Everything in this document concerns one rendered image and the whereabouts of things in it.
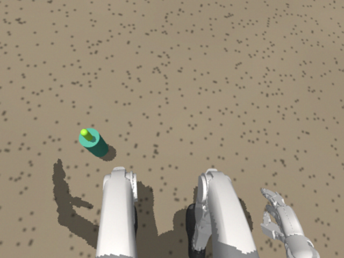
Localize right robot foot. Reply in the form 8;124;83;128
186;203;206;258

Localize right robot hand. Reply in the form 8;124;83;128
261;188;305;243

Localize bottle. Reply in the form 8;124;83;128
79;128;109;157

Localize right robot arm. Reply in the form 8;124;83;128
284;235;320;258

